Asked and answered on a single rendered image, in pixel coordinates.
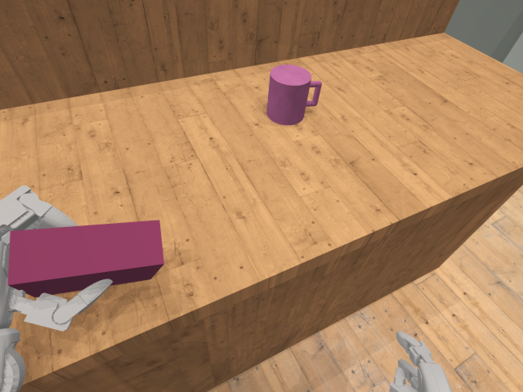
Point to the table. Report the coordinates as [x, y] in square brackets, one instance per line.
[119, 111]

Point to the robot left forearm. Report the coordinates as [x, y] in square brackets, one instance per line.
[12, 366]

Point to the left robot hand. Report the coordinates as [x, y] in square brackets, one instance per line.
[22, 210]

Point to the right robot hand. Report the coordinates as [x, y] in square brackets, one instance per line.
[429, 377]

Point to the sponge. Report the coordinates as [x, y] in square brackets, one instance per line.
[69, 259]

